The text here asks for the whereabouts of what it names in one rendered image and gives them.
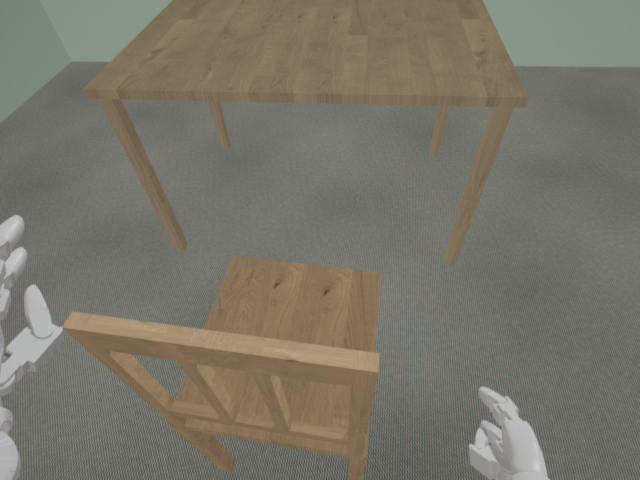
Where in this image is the robot right hand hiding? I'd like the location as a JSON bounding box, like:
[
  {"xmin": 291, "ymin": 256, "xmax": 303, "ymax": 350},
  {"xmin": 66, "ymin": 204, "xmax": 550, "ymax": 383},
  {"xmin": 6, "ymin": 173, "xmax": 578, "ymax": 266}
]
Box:
[{"xmin": 469, "ymin": 386, "xmax": 548, "ymax": 480}]

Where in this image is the robot left hand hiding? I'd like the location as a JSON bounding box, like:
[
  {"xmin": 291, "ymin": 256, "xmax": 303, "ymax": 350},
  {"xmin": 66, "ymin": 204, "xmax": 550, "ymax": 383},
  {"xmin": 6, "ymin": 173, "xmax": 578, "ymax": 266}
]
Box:
[{"xmin": 0, "ymin": 215, "xmax": 63, "ymax": 406}]

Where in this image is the table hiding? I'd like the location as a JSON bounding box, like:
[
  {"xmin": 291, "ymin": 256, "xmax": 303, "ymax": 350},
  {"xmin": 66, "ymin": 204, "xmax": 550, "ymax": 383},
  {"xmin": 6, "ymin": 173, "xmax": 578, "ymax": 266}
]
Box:
[{"xmin": 82, "ymin": 0, "xmax": 529, "ymax": 266}]

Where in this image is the left robot forearm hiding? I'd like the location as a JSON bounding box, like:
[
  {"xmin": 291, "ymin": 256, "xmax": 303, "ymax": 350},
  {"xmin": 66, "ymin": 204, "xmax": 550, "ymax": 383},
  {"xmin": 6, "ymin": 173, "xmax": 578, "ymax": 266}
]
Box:
[{"xmin": 0, "ymin": 406, "xmax": 21, "ymax": 480}]

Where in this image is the chair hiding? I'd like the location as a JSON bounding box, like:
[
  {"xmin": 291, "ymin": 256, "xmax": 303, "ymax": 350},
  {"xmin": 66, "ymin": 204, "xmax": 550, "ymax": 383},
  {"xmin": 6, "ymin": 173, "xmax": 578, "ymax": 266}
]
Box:
[{"xmin": 62, "ymin": 256, "xmax": 381, "ymax": 480}]

